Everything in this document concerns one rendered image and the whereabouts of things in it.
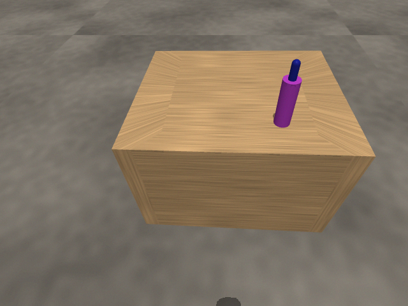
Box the bottle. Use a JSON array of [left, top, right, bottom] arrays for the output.
[[273, 59, 302, 128]]

